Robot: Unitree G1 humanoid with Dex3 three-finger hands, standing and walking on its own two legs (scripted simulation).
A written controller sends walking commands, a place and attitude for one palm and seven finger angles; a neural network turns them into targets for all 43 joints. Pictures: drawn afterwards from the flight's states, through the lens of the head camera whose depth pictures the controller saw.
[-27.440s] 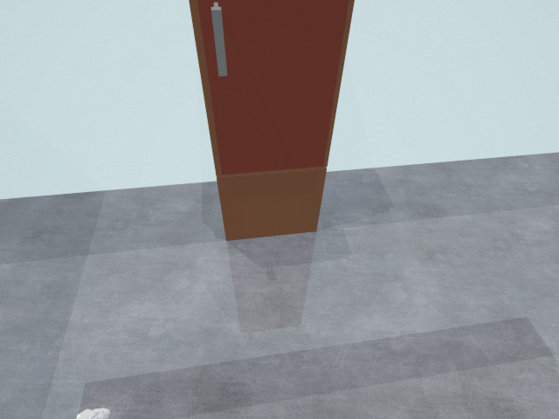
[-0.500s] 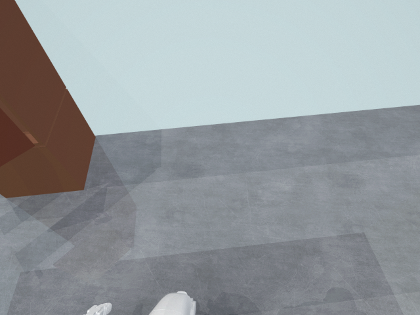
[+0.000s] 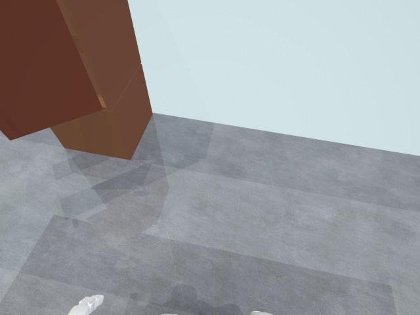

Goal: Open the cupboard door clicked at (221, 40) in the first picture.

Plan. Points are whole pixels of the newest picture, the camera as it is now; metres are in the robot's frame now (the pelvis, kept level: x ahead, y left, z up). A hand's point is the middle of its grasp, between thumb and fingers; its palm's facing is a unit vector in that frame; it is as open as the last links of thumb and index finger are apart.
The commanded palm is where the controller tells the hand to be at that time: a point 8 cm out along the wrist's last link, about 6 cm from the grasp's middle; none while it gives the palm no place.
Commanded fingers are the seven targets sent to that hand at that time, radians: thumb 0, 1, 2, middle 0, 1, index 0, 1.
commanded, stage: turn to face it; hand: left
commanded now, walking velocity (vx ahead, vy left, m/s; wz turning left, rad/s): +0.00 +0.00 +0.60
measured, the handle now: out of the picture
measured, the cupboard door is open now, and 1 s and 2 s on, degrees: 42 42 42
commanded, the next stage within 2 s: take the last steps up to it in 0.76 s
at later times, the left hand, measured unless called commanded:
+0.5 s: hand out of the picture -0.01 +0.24 -0.18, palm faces +0.32 -0.92 -0.23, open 7.4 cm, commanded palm none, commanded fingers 0.00 0.90 0.90 -0.20 -0.30 -0.20 -0.30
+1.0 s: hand out of the picture -0.04 +0.18 -0.16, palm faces +0.49 -0.85 -0.21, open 7.3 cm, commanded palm none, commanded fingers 0.00 0.90 0.90 -0.20 -0.30 -0.20 -0.30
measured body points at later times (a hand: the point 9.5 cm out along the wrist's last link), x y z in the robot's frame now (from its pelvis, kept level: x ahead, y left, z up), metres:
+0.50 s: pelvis +0.00 +0.02 +0.00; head +0.04 +0.06 +0.44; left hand -0.02 +0.29 -0.17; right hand +0.17 -0.20 -0.13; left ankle -0.01 +0.12 -0.74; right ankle +0.01 -0.14 -0.67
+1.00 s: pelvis +0.01 +0.00 +0.01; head +0.04 +0.01 +0.45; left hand -0.06 +0.22 -0.14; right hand +0.18 -0.20 -0.15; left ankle -0.05 +0.10 -0.69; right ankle +0.05 -0.12 -0.74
